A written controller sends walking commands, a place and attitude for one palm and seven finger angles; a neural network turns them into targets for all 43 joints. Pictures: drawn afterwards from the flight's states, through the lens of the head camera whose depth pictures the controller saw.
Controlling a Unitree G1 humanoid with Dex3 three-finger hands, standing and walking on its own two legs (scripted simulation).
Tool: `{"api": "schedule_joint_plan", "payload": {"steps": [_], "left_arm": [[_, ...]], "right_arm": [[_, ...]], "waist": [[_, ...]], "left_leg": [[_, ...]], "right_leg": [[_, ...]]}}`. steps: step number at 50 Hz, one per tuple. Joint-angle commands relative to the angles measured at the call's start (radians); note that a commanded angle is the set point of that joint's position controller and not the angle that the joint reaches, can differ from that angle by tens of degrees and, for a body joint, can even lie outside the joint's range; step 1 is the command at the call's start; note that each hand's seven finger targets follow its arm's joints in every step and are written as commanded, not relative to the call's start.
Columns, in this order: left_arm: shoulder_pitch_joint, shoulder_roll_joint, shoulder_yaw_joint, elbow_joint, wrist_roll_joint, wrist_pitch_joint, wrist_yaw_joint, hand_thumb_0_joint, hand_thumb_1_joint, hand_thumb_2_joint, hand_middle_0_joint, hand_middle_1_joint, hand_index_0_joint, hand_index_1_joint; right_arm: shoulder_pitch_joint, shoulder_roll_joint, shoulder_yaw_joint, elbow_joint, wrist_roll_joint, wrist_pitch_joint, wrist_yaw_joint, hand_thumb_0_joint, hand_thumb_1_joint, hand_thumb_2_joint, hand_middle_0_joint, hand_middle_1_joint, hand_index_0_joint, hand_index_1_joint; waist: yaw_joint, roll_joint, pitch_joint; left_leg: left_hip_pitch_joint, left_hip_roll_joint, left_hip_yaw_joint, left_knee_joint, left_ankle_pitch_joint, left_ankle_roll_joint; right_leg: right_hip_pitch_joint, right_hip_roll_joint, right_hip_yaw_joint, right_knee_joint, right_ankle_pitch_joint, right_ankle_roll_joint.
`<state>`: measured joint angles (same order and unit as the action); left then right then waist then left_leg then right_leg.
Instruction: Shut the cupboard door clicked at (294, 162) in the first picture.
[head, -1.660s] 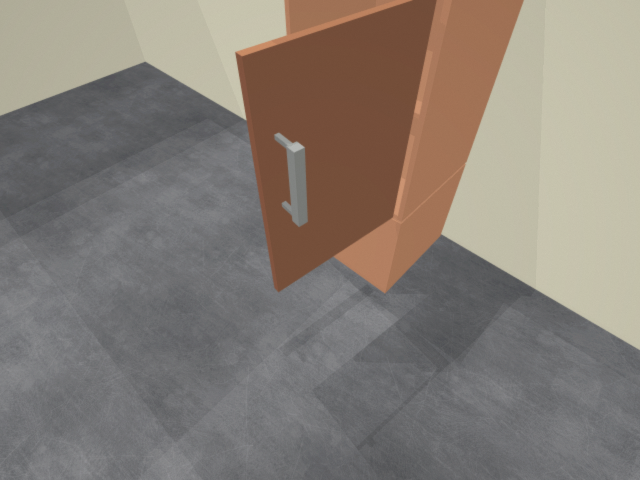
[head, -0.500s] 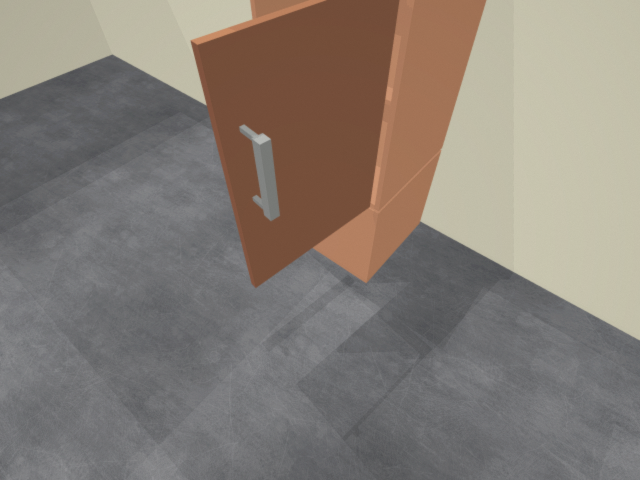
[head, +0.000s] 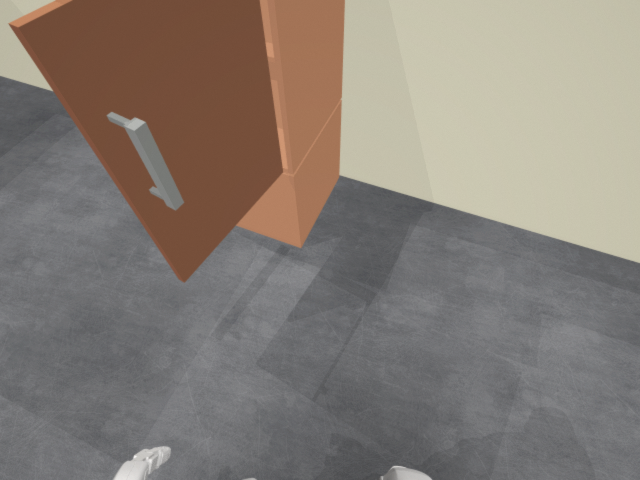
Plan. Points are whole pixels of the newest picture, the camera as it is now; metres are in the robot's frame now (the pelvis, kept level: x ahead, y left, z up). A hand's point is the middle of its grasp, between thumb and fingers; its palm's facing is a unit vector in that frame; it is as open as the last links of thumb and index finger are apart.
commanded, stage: walk to a spot facing it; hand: left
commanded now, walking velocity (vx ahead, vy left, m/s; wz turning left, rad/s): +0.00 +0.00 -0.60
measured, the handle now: (147, 163) +0.55 +0.31 +0.02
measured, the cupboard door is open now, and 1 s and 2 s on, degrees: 82 82 82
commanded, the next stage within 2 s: turn to face it in 2.00 s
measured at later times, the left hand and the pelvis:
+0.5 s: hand out of the picture +0.12 +0.19 -0.17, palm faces -0.22 -0.96 -0.19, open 7.4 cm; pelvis +0.00 +0.01 +0.01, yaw -17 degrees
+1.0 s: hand (278, 443) +0.18 +0.08 -0.15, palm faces -0.53 -0.82 -0.24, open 7.4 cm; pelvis +0.02 -0.06 +0.01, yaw -34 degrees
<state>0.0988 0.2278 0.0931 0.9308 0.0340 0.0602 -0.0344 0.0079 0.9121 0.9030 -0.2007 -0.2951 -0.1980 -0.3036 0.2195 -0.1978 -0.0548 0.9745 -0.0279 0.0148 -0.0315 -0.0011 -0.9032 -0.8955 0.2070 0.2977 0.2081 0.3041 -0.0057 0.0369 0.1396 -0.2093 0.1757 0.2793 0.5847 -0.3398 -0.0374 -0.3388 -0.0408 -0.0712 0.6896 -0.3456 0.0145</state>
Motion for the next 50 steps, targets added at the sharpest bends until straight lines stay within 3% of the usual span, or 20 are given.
{"api": "schedule_joint_plan", "payload": {"steps": [1, 2, 3, 4, 8, 14, 17, 18, 19, 20, 22, 24, 32, 35, 36, 37, 38, 40, 43, 50], "left_arm": [[0.228, 0.276, 0.053, -0.016, -0.001, -0.047, 0.029, 0.000, 0.900, 0.900, -0.200, -0.300, -0.200, -0.300], [0.252, 0.281, 0.048, -0.020, -0.011, -0.044, 0.042, 0.000, 0.900, 0.900, -0.200, -0.300, -0.200, -0.300], [0.196, 0.253, 0.051, -0.030, -0.005, -0.045, 0.054, 0.000, 0.900, 0.900, -0.200, -0.300, -0.200, -0.300], [0.142, 0.215, 0.042, -0.050, -0.007, -0.044, 0.057, 0.000, 0.900, 0.900, -0.200, -0.300, -0.200, -0.300], [0.079, 0.189, 0.031, -0.092, -0.001, -0.046, 0.056, 0.000, 0.900, 0.900, -0.200, -0.300, -0.200, -0.300], [0.095, 0.209, 0.039, -0.095, 0.000, -0.037, 0.042, 0.000, 0.900, 0.900, -0.200, -0.300, -0.200, -0.300], [0.059, 0.188, 0.033, -0.096, -0.011, -0.029, 0.039, 0.000, 0.900, 0.900, -0.200, -0.300, -0.200, -0.300], [0.052, 0.138, 0.023, -0.113, -0.019, -0.025, 0.036, 0.000, 0.900, 0.900, -0.200, -0.300, -0.200, -0.300], [0.067, 0.077, 0.008, -0.137, -0.027, -0.023, 0.021, 0.000, 0.900, 0.900, -0.200, -0.300, -0.200, -0.300], [0.029, 0.115, 0.013, -0.154, -0.013, -0.024, 0.013, 0.000, 0.900, 0.900, -0.200, -0.300, -0.200, -0.300], [0.054, 0.115, 0.023, -0.110, -0.001, -0.023, 0.005, 0.000, 0.900, 0.900, -0.200, -0.300, -0.200, -0.300], [0.075, 0.092, 0.018, -0.091, -0.010, -0.017, -0.001, 0.000, 0.900, 0.900, -0.200, -0.300, -0.200, -0.300], [-0.024, 0.059, -0.009, -0.118, -0.014, -0.023, -0.011, 0.000, 0.900, 0.900, -0.200, -0.300, -0.200, -0.300], [0.065, 0.082, -0.002, -0.093, -0.016, -0.031, -0.010, 0.000, 0.900, 0.900, -0.200, -0.300, -0.200, -0.300], [0.149, 0.127, 0.011, -0.064, -0.009, -0.037, -0.007, 0.000, 0.900, 0.900, -0.200, -0.300, -0.200, -0.300], [0.235, 0.255, 0.036, -0.038, 0.002, -0.050, 0.007, 0.000, 0.900, 0.900, -0.200, -0.300, -0.200, -0.300], [0.283, 0.313, 0.044, -0.030, -0.016, -0.045, 0.025, 0.000, 0.900, 0.900, -0.200, -0.300, -0.200, -0.300], [0.190, 0.248, 0.037, -0.053, -0.015, -0.056, 0.039, 0.000, 0.900, 0.900, -0.200, -0.300, -0.200, -0.300], [0.102, 0.183, 0.020, -0.078, -0.010, -0.076, 0.037, 0.000, 0.900, 0.900, -0.200, -0.300, -0.200, -0.300], [0.195, 0.185, 0.026, -0.035, -0.011, -0.100, 0.021, 0.000, 0.900, 0.900, -0.200, -0.300, -0.200, -0.300]], "right_arm": [[-0.067, -0.102, -0.024, -0.144, 0.015, 0.002, 0.007, 0.000, -0.900, -0.900, 0.200, 0.300, 0.200, 0.300], [-0.086, -0.123, -0.024, -0.158, 0.013, 0.018, 0.002, 0.000, -0.900, -0.900, 0.200, 0.300, 0.200, 0.300], [-0.101, -0.106, -0.025, -0.147, 0.017, 0.018, -0.005, 0.000, -0.900, -0.900, 0.200, 0.300, 0.200, 0.300], [-0.103, -0.123, -0.028, -0.138, 0.016, 0.016, -0.004, 0.000, -0.900, -0.900, 0.200, 0.300, 0.200, 0.300], [-0.077, -0.099, -0.024, -0.119, 0.014, 0.021, 0.006, 0.000, -0.900, -0.900, 0.200, 0.300, 0.200, 0.300], [-0.083, -0.096, -0.021, -0.143, 0.025, 0.004, 0.002, 0.000, -0.900, -0.900, 0.200, 0.300, 0.200, 0.300], [0.013, -0.110, -0.020, -0.119, 0.029, -0.012, -0.009, 0.000, -0.900, -0.900, 0.200, 0.300, 0.200, 0.300], [0.067, -0.167, -0.026, -0.105, 0.022, -0.025, -0.016, 0.000, -0.900, -0.900, 0.200, 0.300, 0.200, 0.300], [0.068, -0.274, -0.043, -0.121, 0.003, -0.031, -0.018, 0.000, -0.900, -0.900, 0.200, 0.300, 0.200, 0.300], [0.058, -0.300, -0.044, -0.138, -0.001, -0.021, -0.028, 0.000, -0.900, -0.900, 0.200, 0.300, 0.200, 0.300], [-0.015, -0.221, -0.018, -0.153, -0.005, -0.033, -0.029, 0.000, -0.900, -0.900, 0.200, 0.300, 0.200, 0.300], [-0.031, -0.184, -0.009, -0.163, -0.003, -0.032, -0.027, 0.000, -0.900, -0.900, 0.200, 0.300, 0.200, 0.300], [0.090, -0.221, -0.036, -0.103, -0.003, -0.020, -0.011, 0.000, -0.900, -0.900, 0.200, 0.300, 0.200, 0.300], [0.050, -0.236, -0.040, -0.111, -0.001, -0.013, -0.004, 0.000, -0.900, -0.900, 0.200, 0.300, 0.200, 0.300], [0.030, -0.218, -0.037, -0.119, 0.006, -0.012, 0.003, 0.000, -0.900, -0.900, 0.200, 0.300, 0.200, 0.300], [0.009, -0.135, -0.018, -0.156, 0.019, -0.011, 0.016, 0.000, -0.900, -0.900, 0.200, 0.300, 0.200, 0.300], [-0.101, -0.147, -0.008, -0.202, 0.010, -0.001, 0.014, 0.000, -0.900, -0.900, 0.200, 0.300, 0.200, 0.300], [-0.136, -0.164, -0.022, -0.189, 0.012, -0.004, 0.021, 0.000, -0.900, -0.900, 0.200, 0.300, 0.200, 0.300], [-0.057, -0.132, -0.026, -0.132, 0.000, -0.007, 0.038, 0.000, -0.900, -0.900, 0.200, 0.300, 0.200, 0.300], [-0.121, -0.114, -0.027, -0.165, 0.004, -0.035, 0.044, 0.000, -0.900, -0.900, 0.200, 0.300, 0.200, 0.300]], "waist": [[0.111, -0.410, -0.184], [0.118, -0.281, -0.190], [0.086, -0.351, -0.198], [0.068, -0.328, -0.191], [0.019, -0.167, -0.216], [0.026, -0.200, -0.189], [-0.027, -0.168, -0.208], [-0.053, -0.018, -0.229], [-0.042, 0.304, -0.206], [-0.048, 0.186, -0.166], [0.008, 0.153, -0.163], [0.020, 0.131, -0.165], [-0.046, 0.199, -0.155], [0.010, 0.167, -0.196], [0.058, 0.054, -0.221], [0.107, -0.332, -0.243], [0.158, -0.384, -0.184], [0.101, -0.299, -0.086], [0.021, -0.176, -0.113], [0.052, -0.181, -0.098]], "left_leg": [[-0.374, -0.086, -0.082, 0.474, -0.334, -0.032], [-0.381, -0.074, -0.226, 0.581, -0.323, -0.027], [-0.430, -0.069, -0.274, 0.641, -0.269, -0.026], [-0.432, -0.060, -0.296, 0.654, -0.192, -0.031], [-0.293, -0.095, -0.267, 0.522, -0.091, -0.043], [-0.188, -0.148, -0.262, 0.216, -0.112, -0.023], [0.045, -0.161, -0.259, -0.085, 0.047, -0.012], [0.171, -0.038, -0.383, -0.249, 0.037, 0.029], [0.223, 0.245, -0.681, -0.352, 0.110, 0.135], [0.060, 0.347, -0.708, -0.348, 0.176, 0.222], [0.065, 0.227, -0.534, -0.265, 0.488, 0.190], [0.108, 0.137, -0.352, -0.225, 0.591, 0.152], [0.153, 0.153, -0.217, -0.152, 0.646, 0.141], [0.049, 0.159, -0.186, -0.068, 0.411, 0.088], [-0.095, 0.116, -0.142, 0.051, 0.202, 0.043], [-0.372, -0.026, -0.036, 0.321, -0.226, -0.021], [-0.522, -0.085, -0.178, 0.508, -0.384, -0.033], [-0.559, -0.047, -0.293, 0.610, -0.179, -0.027], [-0.403, -0.051, -0.257, 0.508, -0.011, -0.044], [-0.417, -0.099, -0.246, 0.275, 0.023, -0.047]], "right_leg": [[0.336, -0.344, 0.475, -0.334, 0.710, -0.191], [0.293, -0.369, 0.487, -0.320, 0.711, -0.252], [0.301, -0.304, 0.489, -0.307, 0.613, -0.251], [0.286, -0.262, 0.424, -0.296, 0.556, -0.230], [0.170, -0.189, 0.355, -0.305, 0.436, -0.197], [0.131, -0.166, 0.452, -0.313, 0.360, -0.209], [-0.005, -0.111, 0.451, -0.241, 0.312, -0.135], [-0.128, -0.023, 0.368, -0.145, 0.171, -0.079], [-0.290, 0.119, 0.176, 0.094, -0.180, -0.002], [-0.267, 0.074, 0.142, 0.317, -0.274, 0.015], [-0.275, 0.047, 0.142, 0.509, -0.172, 0.034], [-0.270, 0.033, 0.103, 0.536, -0.100, 0.054], [-0.095, 0.036, -0.033, 0.092, -0.103, 0.029], [0.123, 0.042, -0.046, -0.144, 0.018, -0.005], [0.314, 0.013, -0.004, -0.259, 0.086, -0.030], [0.504, -0.256, 0.372, -0.393, 0.058, -0.130], [0.424, -0.379, 0.591, -0.444, 0.080, -0.232], [0.281, -0.301, 0.585, -0.491, -0.180, -0.242], [0.187, -0.187, 0.360, -0.460, -0.041, -0.192], [0.268, -0.167, 0.412, -0.458, 0.008, -0.223]]}}
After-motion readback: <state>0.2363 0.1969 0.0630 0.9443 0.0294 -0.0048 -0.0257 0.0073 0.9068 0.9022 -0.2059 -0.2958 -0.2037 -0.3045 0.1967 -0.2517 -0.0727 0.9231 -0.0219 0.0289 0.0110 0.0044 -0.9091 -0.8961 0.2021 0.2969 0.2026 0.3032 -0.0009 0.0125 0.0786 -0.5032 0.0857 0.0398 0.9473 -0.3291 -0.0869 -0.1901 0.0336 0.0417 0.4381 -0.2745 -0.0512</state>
